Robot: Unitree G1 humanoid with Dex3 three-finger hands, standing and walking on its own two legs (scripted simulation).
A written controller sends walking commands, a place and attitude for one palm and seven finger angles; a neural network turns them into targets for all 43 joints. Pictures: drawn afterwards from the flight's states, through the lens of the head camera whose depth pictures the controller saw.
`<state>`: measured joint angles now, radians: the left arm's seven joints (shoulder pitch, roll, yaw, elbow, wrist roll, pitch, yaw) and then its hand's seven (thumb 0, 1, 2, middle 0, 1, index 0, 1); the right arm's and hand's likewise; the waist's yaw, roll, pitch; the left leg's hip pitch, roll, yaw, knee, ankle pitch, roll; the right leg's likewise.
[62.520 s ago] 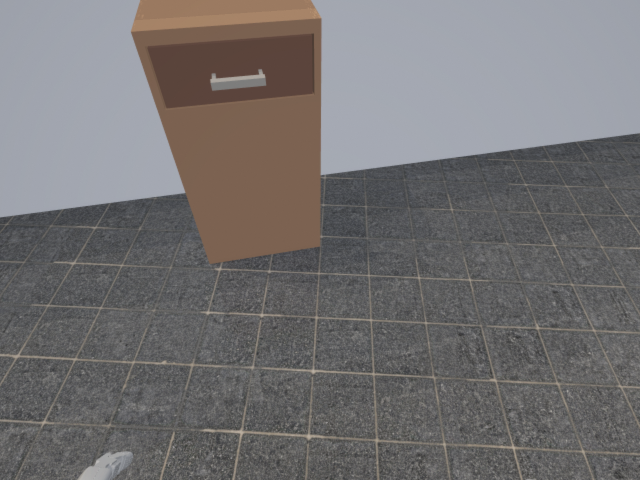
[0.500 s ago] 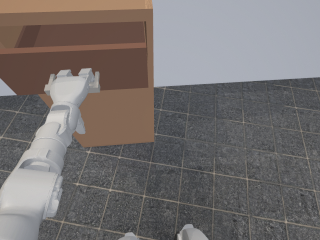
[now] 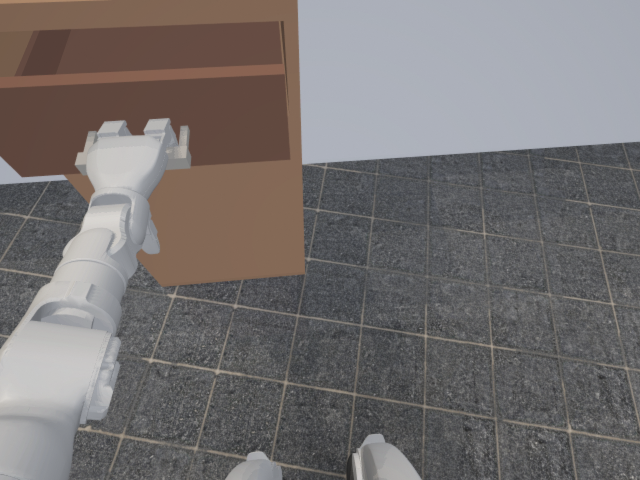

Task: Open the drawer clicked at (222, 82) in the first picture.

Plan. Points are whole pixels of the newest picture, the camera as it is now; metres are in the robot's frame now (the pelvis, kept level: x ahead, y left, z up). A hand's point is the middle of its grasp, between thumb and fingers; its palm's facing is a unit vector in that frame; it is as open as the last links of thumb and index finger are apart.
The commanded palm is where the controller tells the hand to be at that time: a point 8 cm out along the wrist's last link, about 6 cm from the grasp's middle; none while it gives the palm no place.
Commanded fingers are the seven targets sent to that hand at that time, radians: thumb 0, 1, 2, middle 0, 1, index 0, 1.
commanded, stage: lower the fingers behind the handle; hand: left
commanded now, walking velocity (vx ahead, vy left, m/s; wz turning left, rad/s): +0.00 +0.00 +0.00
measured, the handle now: (137, 148) +0.54 +0.23 +0.05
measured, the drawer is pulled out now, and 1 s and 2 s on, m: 0.10 0.10 0.09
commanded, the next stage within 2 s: lift the hand off the handle in 0.86 s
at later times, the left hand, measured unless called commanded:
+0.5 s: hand (146, 185) +0.50 +0.22 +0.02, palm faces -0.01 +0.02 -1.00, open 14.0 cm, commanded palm +0.47 +0.22 +0.01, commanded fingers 0.00 -0.50 0.30 -0.30 -1.20 -0.30 -1.20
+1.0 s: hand (146, 184) +0.50 +0.22 +0.02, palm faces -0.01 +0.01 -1.00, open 13.9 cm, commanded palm +0.47 +0.22 +0.01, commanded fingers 0.00 -0.50 0.30 -0.30 -1.20 -0.30 -1.20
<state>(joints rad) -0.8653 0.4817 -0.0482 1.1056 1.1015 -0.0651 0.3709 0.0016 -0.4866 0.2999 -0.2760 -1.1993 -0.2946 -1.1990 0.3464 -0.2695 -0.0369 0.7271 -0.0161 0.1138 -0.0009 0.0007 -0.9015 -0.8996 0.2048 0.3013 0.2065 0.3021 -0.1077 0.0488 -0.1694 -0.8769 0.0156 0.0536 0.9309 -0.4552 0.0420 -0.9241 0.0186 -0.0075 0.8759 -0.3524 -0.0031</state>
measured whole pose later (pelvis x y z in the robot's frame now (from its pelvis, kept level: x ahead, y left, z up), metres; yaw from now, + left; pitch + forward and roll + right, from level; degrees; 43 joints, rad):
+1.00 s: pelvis -0.04 +0.00 -0.04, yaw +0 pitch +26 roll -1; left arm -1.04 0.57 -0.07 1.13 1.08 -0.02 0.27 0.00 -0.49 0.30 -0.30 -1.20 -0.29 -1.20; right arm 0.35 -0.28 0.01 0.67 0.02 0.07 -0.03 0.00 -0.90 -0.90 0.21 0.30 0.21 0.30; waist -0.15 0.05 -0.18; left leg -1.12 0.02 0.05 1.13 -0.48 0.05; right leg -1.16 0.01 -0.01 1.07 -0.37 0.00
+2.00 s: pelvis +0.02 +0.01 +0.02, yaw +1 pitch +21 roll -3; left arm -0.84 0.50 -0.04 1.02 1.06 -0.08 0.31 0.00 -0.49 0.30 -0.32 -1.20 -0.31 -1.20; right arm 0.37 -0.27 -0.05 0.74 -0.01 0.10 0.00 0.00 -0.90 -0.90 0.20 0.30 0.21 0.30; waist -0.10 0.07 -0.14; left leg -0.76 0.01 0.03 0.83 -0.44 0.05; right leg -0.78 0.02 -0.03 0.74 -0.32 0.01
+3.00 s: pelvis +0.03 -0.01 +0.05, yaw +0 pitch +11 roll -1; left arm -0.49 0.50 0.01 0.63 1.00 -0.06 0.19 0.00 -0.48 0.30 -0.32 -1.20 -0.31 -1.20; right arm 0.30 -0.27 -0.06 0.70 0.03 0.13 -0.02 0.01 -0.90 -0.90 0.20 0.30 0.20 0.30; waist -0.02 0.08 -0.10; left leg -0.40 0.01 0.06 0.56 -0.34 0.03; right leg -0.46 0.03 0.01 0.53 -0.26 -0.01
